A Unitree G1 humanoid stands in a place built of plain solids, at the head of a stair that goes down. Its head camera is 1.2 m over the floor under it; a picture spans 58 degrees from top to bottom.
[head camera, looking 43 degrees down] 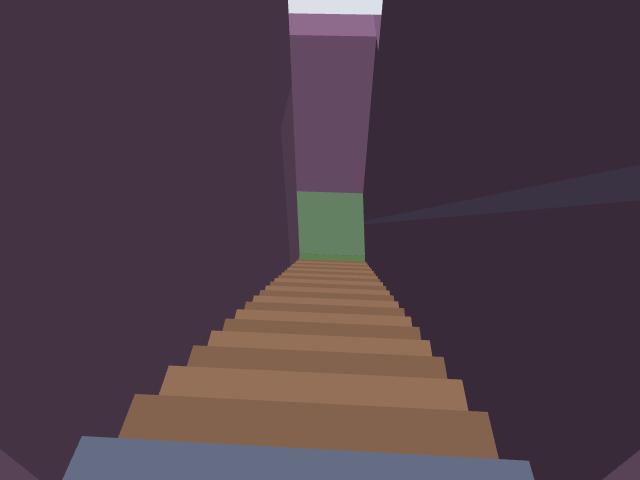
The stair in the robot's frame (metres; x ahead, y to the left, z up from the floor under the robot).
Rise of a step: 0.20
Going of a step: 0.23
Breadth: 1.20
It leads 3 degrees to the right of straight ahead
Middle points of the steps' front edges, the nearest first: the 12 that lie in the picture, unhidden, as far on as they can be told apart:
0.47 0.05 0.00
0.70 0.04 -0.20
0.93 0.03 -0.40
1.15 0.01 -0.60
1.38 0.00 -0.80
1.61 -0.01 -1.00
1.84 -0.02 -1.20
2.07 -0.04 -1.40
2.30 -0.05 -1.60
2.53 -0.06 -1.80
2.76 -0.07 -2.00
2.98 -0.08 -2.20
